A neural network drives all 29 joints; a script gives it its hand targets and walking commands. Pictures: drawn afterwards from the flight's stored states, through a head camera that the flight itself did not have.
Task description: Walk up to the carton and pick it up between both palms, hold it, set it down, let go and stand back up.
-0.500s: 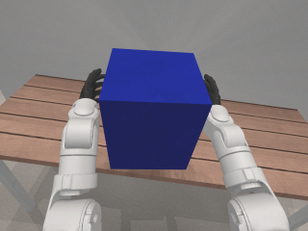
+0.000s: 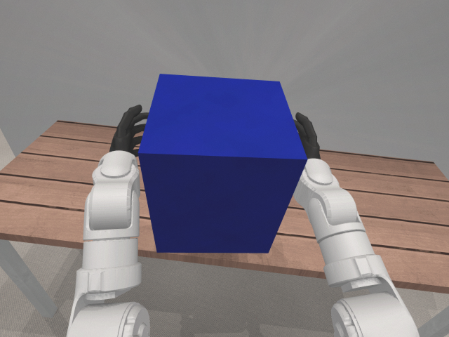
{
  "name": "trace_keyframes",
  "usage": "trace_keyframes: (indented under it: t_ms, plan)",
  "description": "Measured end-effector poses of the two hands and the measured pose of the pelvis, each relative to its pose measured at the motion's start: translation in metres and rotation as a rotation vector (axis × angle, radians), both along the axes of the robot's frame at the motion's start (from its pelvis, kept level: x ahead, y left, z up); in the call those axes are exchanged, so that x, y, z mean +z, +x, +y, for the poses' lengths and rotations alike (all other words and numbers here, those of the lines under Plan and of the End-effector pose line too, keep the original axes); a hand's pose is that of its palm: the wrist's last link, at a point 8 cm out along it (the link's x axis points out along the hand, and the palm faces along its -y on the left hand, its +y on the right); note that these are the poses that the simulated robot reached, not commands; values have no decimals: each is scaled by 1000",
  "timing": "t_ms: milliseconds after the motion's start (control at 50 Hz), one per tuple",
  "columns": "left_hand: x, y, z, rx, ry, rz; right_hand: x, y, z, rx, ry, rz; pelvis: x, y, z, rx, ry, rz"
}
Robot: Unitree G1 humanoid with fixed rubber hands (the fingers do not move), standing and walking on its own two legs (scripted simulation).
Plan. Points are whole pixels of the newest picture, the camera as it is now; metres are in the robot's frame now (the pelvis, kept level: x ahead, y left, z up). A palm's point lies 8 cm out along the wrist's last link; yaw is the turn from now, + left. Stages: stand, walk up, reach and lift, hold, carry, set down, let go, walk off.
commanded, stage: hold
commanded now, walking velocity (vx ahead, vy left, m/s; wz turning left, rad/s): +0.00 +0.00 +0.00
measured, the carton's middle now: (217, 168) +0.37 +0.00 +0.16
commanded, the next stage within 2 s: set down in 1.28 s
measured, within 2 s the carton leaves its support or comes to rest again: neither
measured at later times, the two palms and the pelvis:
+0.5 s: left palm (125, 147) +0.37 +0.15 +0.21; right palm (302, 153) +0.37 -0.15 +0.20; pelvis +0.00 +0.00 +0.00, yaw +0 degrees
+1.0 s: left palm (130, 154) +0.37 +0.15 +0.19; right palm (303, 160) +0.37 -0.15 +0.19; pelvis -0.01 +0.00 +0.00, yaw -1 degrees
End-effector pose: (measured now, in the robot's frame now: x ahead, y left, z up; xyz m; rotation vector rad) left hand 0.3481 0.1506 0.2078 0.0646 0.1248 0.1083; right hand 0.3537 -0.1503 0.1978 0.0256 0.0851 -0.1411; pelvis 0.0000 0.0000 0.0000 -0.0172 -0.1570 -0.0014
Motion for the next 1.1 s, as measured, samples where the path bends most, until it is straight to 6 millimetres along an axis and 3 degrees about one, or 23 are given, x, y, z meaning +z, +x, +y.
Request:
trace_keyframes:
  t_ms: [240, 380, 620, 940, 1100]
  plan:
    - [-4, 7, -3, -14, -9, 48, -6, 1, -2, -15, -21, 47, 0, -17, -2, -10, 7, 42]
    - [7, 14, -1, -8, -14, 24, 8, 9, -1, -13, -30, 24, 1, -12, -1, -12, 8, 42]
    - [-8, 15, 4, -13, 1, 27, -1, 11, 5, -8, -20, 24, 0, 3, 4, 8, -2, 13]
    - [-15, 14, -4, -17, -2, 72, -13, 8, -4, -16, -32, 69, 0, -5, 2, -16, 5, 18]
    - [-11, 22, 0, -16, -11, 45, -1, 17, 0, -10, -46, 43, 1, -2, -2, -15, 4, 47]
